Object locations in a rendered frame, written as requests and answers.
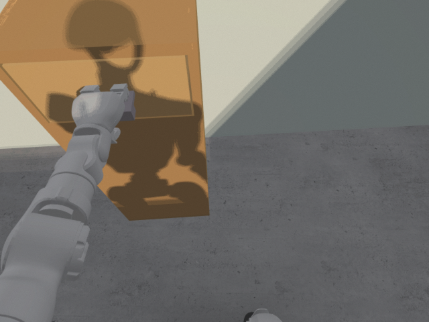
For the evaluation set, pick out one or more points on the left robot hand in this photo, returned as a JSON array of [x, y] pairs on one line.
[[101, 108]]

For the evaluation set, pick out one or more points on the robot right shin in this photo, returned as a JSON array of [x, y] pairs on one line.
[[260, 311]]

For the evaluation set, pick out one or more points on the handle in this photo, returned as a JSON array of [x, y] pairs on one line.
[[129, 112]]

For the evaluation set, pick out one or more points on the cabinet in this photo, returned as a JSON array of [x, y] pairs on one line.
[[157, 169]]

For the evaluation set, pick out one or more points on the robot left upper arm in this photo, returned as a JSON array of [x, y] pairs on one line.
[[47, 251]]

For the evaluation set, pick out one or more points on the drawer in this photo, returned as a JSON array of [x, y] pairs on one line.
[[161, 83]]

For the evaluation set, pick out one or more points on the robot left forearm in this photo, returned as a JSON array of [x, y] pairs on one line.
[[72, 185]]

